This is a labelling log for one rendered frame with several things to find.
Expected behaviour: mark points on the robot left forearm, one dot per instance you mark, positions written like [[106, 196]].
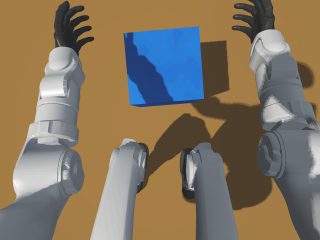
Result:
[[55, 124]]

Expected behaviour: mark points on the robot right upper arm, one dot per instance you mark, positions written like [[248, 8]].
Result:
[[292, 159]]

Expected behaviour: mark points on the robot right hand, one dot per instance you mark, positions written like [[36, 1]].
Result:
[[262, 17]]

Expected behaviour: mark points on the robot left upper arm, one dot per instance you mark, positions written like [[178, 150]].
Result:
[[44, 180]]

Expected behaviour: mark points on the right robot shin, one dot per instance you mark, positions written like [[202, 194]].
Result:
[[202, 146]]

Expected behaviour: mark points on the robot left hand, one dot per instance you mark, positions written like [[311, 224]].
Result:
[[64, 35]]

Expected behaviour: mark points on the carton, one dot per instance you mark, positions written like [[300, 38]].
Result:
[[164, 67]]

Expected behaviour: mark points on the left robot foot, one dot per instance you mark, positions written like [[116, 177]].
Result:
[[139, 187]]

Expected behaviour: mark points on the robot right forearm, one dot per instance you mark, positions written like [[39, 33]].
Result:
[[279, 87]]

